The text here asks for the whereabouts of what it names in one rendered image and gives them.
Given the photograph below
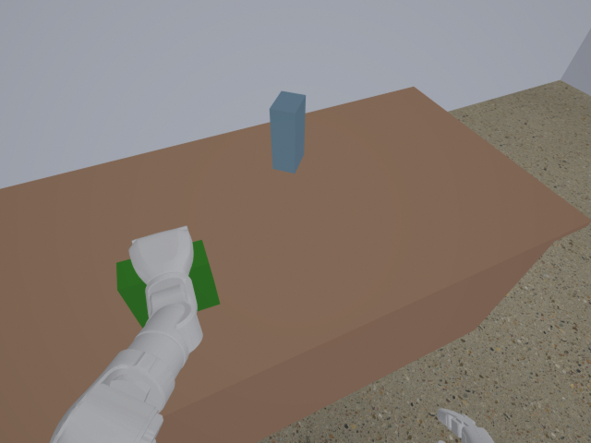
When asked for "left robot hand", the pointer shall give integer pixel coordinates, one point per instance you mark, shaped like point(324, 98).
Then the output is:
point(164, 252)

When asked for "left robot forearm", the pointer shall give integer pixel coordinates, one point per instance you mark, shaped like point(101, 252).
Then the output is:
point(147, 369)

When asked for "table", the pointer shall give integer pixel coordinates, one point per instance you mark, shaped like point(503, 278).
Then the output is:
point(399, 232)

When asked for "sponge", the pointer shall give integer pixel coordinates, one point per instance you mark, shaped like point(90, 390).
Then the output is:
point(132, 288)

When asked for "right robot hand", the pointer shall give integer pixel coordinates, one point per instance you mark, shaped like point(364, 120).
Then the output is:
point(463, 427)

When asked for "left robot upper arm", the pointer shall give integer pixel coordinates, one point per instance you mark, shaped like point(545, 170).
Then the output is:
point(109, 415)

